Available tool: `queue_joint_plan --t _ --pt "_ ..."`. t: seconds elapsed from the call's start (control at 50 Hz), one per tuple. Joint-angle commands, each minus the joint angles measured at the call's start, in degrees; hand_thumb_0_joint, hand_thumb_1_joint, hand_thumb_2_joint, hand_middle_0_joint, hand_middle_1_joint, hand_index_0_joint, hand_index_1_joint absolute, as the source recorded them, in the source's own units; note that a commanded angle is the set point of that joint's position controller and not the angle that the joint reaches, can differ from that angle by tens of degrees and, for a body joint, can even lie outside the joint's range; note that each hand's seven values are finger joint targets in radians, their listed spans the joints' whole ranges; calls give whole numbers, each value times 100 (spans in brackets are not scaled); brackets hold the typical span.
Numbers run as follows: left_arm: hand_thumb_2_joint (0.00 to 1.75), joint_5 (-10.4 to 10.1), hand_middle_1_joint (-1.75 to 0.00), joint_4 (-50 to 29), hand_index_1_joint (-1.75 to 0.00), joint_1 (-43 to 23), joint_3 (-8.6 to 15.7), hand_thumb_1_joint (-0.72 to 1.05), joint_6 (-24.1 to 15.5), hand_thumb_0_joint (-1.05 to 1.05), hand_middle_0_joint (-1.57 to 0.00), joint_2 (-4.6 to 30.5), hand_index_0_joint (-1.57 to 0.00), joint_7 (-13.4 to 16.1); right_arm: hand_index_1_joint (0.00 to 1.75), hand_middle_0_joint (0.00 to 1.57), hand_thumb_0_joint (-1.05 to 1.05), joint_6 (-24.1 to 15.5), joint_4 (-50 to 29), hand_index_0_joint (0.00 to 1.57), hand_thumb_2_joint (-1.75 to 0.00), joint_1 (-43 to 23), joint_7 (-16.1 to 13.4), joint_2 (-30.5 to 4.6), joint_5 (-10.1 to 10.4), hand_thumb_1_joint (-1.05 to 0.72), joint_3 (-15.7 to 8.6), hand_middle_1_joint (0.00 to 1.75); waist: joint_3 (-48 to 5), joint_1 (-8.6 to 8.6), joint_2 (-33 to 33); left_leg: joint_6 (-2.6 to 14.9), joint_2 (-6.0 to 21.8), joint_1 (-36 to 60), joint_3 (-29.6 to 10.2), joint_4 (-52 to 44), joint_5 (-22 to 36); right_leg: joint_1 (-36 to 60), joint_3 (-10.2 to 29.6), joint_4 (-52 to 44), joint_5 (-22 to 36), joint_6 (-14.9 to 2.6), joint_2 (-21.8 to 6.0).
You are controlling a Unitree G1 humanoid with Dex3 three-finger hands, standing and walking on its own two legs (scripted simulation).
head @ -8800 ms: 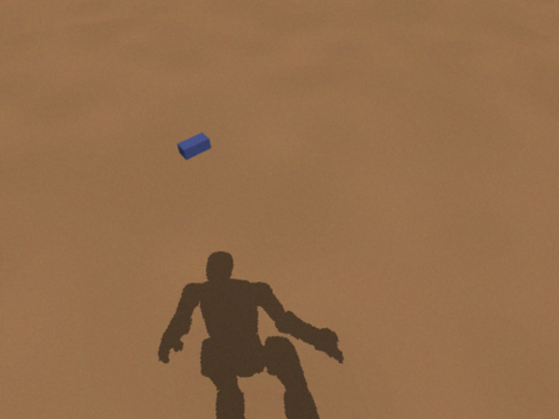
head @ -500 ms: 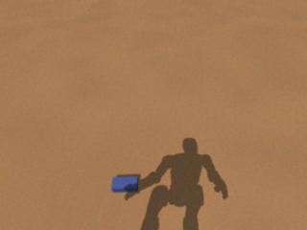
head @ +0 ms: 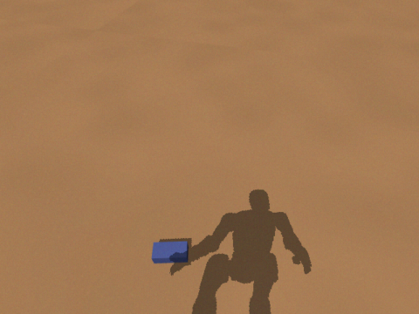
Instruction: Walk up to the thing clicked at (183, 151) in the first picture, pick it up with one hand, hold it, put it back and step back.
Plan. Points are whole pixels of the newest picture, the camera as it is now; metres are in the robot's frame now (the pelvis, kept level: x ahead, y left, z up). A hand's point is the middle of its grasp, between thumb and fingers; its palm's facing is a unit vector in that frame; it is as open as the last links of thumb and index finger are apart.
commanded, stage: stand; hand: left
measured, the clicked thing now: (170, 252) +0.51 +0.21 -0.75
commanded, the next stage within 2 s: walk up in 0.34 s
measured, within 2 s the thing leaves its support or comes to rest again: neither
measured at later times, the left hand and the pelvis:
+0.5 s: hand out of the picture +0.08 +0.26 -0.15, palm faces -0.04 -0.93 -0.35, open 7.4 cm; pelvis +0.01 -0.02 -0.01, yaw -1 degrees
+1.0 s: hand out of the picture +0.15 +0.20 -0.17, palm faces +0.01 -0.92 -0.39, open 7.4 cm; pelvis +0.09 -0.07 -0.02, yaw +1 degrees
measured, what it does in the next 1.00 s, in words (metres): walks ahead: right foot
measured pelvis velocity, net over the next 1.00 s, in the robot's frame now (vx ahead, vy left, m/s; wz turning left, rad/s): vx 0.09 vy -0.07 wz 0.02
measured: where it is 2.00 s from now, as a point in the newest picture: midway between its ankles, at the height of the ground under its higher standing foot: outside the picture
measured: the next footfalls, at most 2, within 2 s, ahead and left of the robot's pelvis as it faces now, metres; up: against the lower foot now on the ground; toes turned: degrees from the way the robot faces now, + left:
right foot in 0.62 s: +0.13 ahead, -0.21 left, +0.00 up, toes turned -4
left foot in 1.04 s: +0.15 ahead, +0.07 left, +0.00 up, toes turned +0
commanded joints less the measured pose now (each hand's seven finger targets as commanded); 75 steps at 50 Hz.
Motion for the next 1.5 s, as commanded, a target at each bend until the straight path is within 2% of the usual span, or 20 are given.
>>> queue_joint_plan --t 0.0,0.3,0.34,0.4,0.52,0.58,0.6,0.62,0.66,0.72,0.92,0.98,1.02,1.06,1.08,1.14,1.28,1.32,1.38,1.48 --pt "90 -3 -30 -319 -30 -252 269 90 -135 0 -20 1250 -20 89 30 20 0 -158 -335 20 -90 -223 -95 -1178 -21 -90 -214 30 -356 0 -74 199 615 173 -491 -257 742 -147 504 -348 766 -192 -645" --pt "90 14 -30 -331 -30 -210 272 90 -130 0 -20 1229 -20 87 30 20 0 -159 -361 20 -90 -241 -98 -1203 -23 -90 -228 30 -349 17 -44 211 630 168 -507 -243 753 -149 488 -335 742 -183 -634" --pt "90 202 -30 -721 -30 -139 642 90 47 0 -20 1448 -20 -158 30 20 0 -268 -385 20 -90 933 -163 -1854 -120 -90 -618 30 -302 -294 73 810 988 930 -1288 -407 -2619 -1643 129 986 -2046 -384 -15" --pt "90 238 -30 -1034 -30 -97 773 90 206 0 -20 1441 -20 -291 30 20 0 -390 -698 20 -90 705 -240 -2257 -164 -90 -858 30 583 -177 485 1514 2340 12 -2575 -1184 -3033 -2818 781 3449 -1696 -257 -353" --pt "90 134 -30 -1179 -30 456 781 90 124 0 -20 1205 -20 -468 30 20 0 -425 -1256 20 -90 198 -137 -1858 -273 -90 -794 30 291 158 1140 1123 1390 -445 -785 -436 -1484 -1530 294 2056 -1285 -231 -437" --pt "90 134 -30 -772 -30 1266 778 90 -28 0 -20 1107 -20 -271 30 20 0 -231 -1418 20 -90 64 -73 -1360 -206 -90 -622 30 -15 451 524 709 647 -1567 13 1114 -1164 361 -385 1009 -5 -66 223" --pt "90 138 -30 -663 -30 1665 863 90 -64 0 -20 1367 -20 -175 30 20 0 -162 -1441 20 -90 275 -73 -943 -163 -90 -473 30 -105 610 -553 518 283 -1808 285 2249 -1660 662 27 535 62 13 -3" --pt "90 194 -30 -786 -30 1725 965 90 -112 0 -20 1889 -20 -74 30 20 0 -107 -1601 20 -90 495 -88 -531 -97 -90 -310 30 -50 589 -1872 278 -383 -2309 180 3331 -2788 245 1793 -385 -744 -285 -1057" --pt "90 220 -30 -1254 -30 687 940 90 -91 0 -20 2279 -20 -20 30 20 0 32 -1406 20 -90 790 -125 -1364 -45 -90 -576 30 365 253 -978 198 -163 -1716 -753 4081 -2412 -1327 3271 -1053 -3410 -1196 -1888" --pt "90 119 -30 -1394 -30 264 807 90 -189 0 -20 1748 -20 54 30 20 0 49 -1112 20 -90 1139 -103 -1370 39 -90 -533 30 352 1 -763 232 104 -2009 -1021 3999 -1760 -828 1811 -540 -1728 -1002 -1337" --pt "90 -6 -30 -1629 -30 586 790 90 -288 0 -20 1839 -20 299 30 20 0 175 -1627 20 -90 793 5 -1341 -159 -90 -649 30 -199 122 -645 202 111 -1571 -510 2915 -1497 -383 963 1052 3637 -1487 -1901" --pt "90 -31 -30 -1727 -30 247 714 90 -199 0 -20 1800 -20 313 30 20 0 150 -1648 20 -90 889 58 -1257 -120 -90 -690 30 -363 -68 -748 305 -82 -1021 -149 1996 -730 -673 447 1689 3129 -1120 -1470" --pt "90 -84 -30 -1748 -30 225 624 90 -135 0 -20 1586 -20 297 30 20 0 66 -1617 20 -90 1016 23 -1436 -136 -90 -769 30 -527 -174 -148 502 58 -354 -386 1009 1164 -1046 26 2594 2016 -643 -911" --pt "90 -181 -30 -1758 -30 354 522 90 -11 0 -20 1164 -20 318 30 20 0 -34 -1856 20 -90 707 -38 -1919 -117 -90 -804 30 -749 -74 1112 1568 1674 33 -2687 741 2690 -2023 4 3917 -2406 -235 278" --pt "90 -148 -30 -1648 -30 227 536 90 25 0 -20 1334 -20 361 30 20 0 -26 -1768 20 -90 733 -35 -1992 -93 -90 -828 30 -708 -184 1093 1864 1815 -275 -2961 656 2219 -1781 459 4017 -2859 -260 115" --pt "90 -163 -30 -1443 -30 338 549 90 8 0 -20 1354 -20 297 30 20 0 -19 -1923 20 -90 215 -119 -1558 -76 -90 -662 30 -530 20 697 1364 1118 -309 -1530 1096 2581 -1956 580 4039 -2311 -311 69" --pt "90 -70 -30 -1287 -30 333 489 90 -71 0 -20 1154 -20 226 30 20 0 -9 -1850 20 -90 220 -159 -1584 -1 -90 -557 30 -646 27 919 1241 1185 -80 -1278 1499 2977 -1121 -37 1828 -1224 -215 126" --pt "90 13 -30 -1156 -30 480 524 90 -123 0 -20 1299 -20 228 30 20 0 18 -1875 20 -90 -65 -134 -1486 89 -90 -497 30 -642 226 512 881 1041 -841 -1195 1689 1949 -234 314 873 196 -368 -60" --pt "90 26 -30 -1300 -30 -282 551 90 -172 0 -20 1868 -20 159 30 20 0 52 -1759 20 -90 -8 -146 -1181 147 -90 -401 30 -422 -68 -828 291 -50 -746 -349 2236 -1423 -1109 2006 527 1242 -1398 -1723" --pt "90 -19 -30 -1166 -30 -294 429 90 -105 0 -20 1340 -20 83 30 20 0 -128 -1409 20 -90 -220 -48 -1400 51 -90 -404 30 -406 34 -484 585 668 -370 -1083 807 296 -902 649 910 274 -369 -456"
